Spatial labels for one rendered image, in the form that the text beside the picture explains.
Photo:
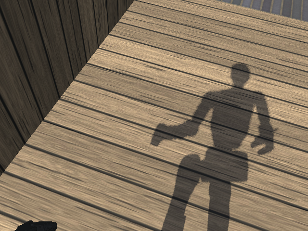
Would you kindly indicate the left robot hand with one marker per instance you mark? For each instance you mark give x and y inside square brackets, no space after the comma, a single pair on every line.
[37,226]

